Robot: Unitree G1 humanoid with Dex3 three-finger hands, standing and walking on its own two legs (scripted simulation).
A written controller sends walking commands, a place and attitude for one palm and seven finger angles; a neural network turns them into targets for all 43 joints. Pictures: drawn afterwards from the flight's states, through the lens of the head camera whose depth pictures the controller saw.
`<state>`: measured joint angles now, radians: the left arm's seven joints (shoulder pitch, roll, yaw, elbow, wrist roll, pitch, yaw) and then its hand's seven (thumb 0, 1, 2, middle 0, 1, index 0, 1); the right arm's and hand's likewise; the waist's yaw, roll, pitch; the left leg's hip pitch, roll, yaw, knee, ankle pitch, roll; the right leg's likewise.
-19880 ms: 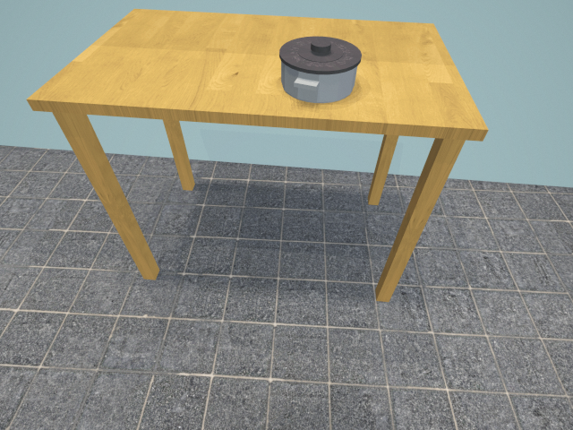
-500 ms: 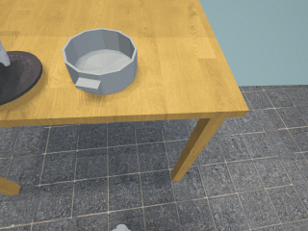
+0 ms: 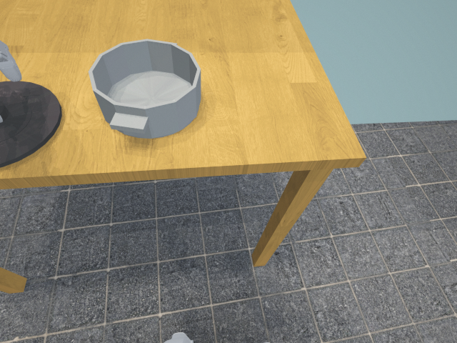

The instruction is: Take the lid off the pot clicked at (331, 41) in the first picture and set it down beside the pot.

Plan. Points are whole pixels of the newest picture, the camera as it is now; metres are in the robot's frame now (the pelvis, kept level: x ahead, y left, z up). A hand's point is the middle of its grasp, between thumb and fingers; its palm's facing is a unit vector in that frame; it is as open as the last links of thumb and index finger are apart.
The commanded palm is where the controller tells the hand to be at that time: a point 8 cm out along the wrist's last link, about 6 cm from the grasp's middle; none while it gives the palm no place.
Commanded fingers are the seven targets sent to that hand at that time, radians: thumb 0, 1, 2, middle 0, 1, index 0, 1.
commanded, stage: open the fingers wide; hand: left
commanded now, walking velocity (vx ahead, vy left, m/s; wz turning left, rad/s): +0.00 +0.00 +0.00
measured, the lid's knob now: out of the picture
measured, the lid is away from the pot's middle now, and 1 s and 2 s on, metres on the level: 0.25 0.25 0.25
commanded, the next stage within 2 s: raise the empty hand in 0.20 s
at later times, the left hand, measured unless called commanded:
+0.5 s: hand out of the picture +0.48 +0.35 +0.18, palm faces -0.33 -0.12 -0.94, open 11.0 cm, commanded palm +0.51 +0.34 +0.24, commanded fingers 0.00 -0.11 0.86 -0.45 -0.67 -0.45 -0.67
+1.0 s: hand out of the picture +0.47 +0.35 +0.23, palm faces -0.30 -0.11 -0.95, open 11.0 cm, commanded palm +0.50 +0.34 +0.30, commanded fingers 0.00 -0.11 0.86 -0.45 -0.67 -0.45 -0.67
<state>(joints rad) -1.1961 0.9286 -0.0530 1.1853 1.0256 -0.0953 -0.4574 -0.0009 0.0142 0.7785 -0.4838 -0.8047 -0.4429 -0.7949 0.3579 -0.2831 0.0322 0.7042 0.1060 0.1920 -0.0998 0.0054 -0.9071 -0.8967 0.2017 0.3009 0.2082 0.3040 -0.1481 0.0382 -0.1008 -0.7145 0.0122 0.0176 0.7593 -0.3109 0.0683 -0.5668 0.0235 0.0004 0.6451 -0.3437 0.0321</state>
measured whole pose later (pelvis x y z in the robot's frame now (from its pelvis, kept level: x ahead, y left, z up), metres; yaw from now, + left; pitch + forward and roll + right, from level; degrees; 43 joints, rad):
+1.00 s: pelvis +0.01 -0.01 +0.01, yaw +1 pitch +14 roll -3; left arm -1.32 0.94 -0.12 1.17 1.03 0.01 -0.52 0.00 -0.10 0.85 -0.47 -0.66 -0.47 -0.67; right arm 0.33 -0.29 0.04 0.70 0.11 0.18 -0.08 0.01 -0.91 -0.90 0.20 0.30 0.21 0.30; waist -0.13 0.04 -0.10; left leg -0.64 0.00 0.01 0.69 -0.29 0.06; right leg -0.49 0.02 -0.01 0.58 -0.33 0.03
